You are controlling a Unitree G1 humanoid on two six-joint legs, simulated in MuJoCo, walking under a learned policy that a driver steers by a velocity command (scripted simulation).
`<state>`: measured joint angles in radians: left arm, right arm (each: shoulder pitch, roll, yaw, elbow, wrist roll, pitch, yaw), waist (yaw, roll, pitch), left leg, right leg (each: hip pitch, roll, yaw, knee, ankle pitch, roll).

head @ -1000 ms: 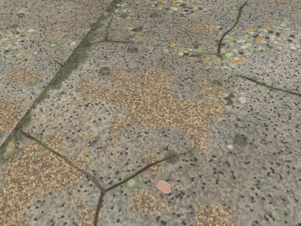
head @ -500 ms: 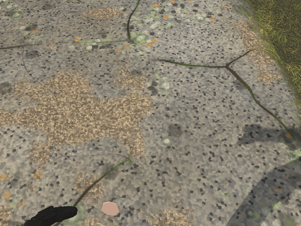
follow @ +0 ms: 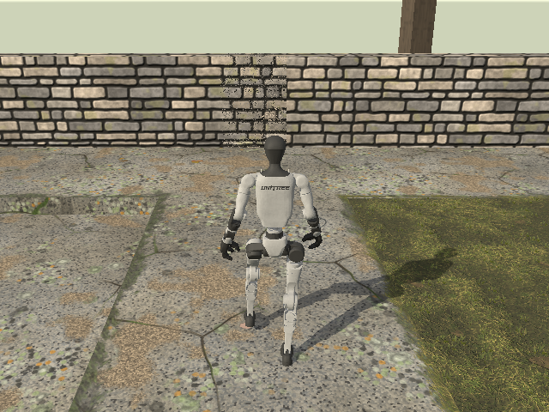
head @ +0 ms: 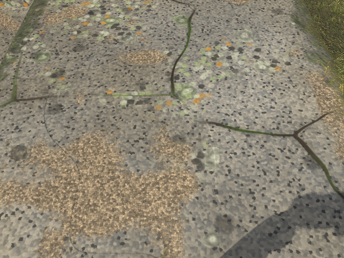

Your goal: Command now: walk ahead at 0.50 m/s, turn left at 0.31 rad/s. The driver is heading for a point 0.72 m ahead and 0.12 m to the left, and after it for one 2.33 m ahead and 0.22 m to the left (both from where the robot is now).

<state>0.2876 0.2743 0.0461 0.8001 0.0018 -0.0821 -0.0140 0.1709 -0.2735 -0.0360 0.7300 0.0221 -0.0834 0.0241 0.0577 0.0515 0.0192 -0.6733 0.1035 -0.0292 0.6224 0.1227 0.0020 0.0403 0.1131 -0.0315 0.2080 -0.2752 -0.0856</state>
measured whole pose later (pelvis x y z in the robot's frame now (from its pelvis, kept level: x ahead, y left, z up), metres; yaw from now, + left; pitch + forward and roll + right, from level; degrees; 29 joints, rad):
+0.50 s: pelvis +0.30 +0.04 +0.00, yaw +16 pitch +3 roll +0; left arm 0.07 0.29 0.02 0.68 0.00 -0.10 -0.02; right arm 0.33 -0.30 -0.06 0.70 0.02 -0.04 -0.01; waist -0.07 -0.03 0.03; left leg -0.14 -0.11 -0.16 0.39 -0.29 0.07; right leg -0.61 -0.04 0.11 0.57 0.04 0.07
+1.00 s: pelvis +0.56 +0.09 +0.00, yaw +18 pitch +2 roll -1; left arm 0.40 0.27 0.04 0.85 -0.02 -0.05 0.00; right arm 0.05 -0.26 -0.03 0.63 0.00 -0.08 0.02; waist 0.11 0.04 0.04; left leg -0.56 0.03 -0.07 0.56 -0.01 -0.02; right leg -0.08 0.05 0.04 0.33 -0.29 -0.03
